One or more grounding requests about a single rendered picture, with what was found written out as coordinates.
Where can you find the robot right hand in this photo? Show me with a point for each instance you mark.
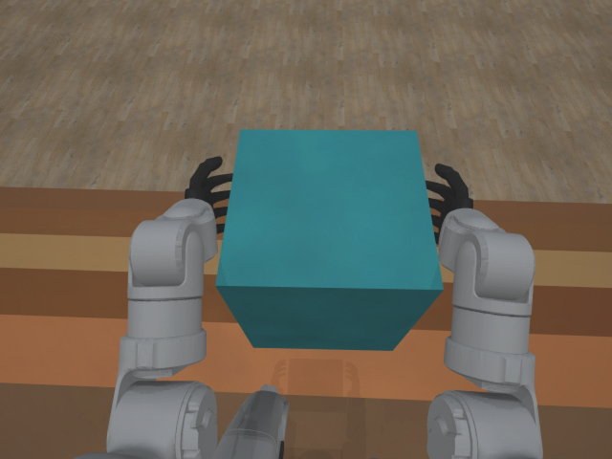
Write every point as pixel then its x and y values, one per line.
pixel 455 197

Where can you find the robot left upper arm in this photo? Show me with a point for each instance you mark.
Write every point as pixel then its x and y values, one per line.
pixel 163 420

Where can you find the carton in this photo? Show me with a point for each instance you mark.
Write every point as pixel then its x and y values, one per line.
pixel 328 241

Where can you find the left robot thigh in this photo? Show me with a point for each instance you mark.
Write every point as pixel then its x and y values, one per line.
pixel 256 429

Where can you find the robot left hand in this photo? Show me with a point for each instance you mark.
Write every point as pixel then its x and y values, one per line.
pixel 200 187

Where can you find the robot right upper arm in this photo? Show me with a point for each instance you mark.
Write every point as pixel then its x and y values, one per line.
pixel 480 425

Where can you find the robot left forearm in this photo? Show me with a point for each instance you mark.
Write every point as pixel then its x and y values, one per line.
pixel 165 282

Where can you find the robot right forearm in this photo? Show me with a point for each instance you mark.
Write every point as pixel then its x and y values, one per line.
pixel 492 296

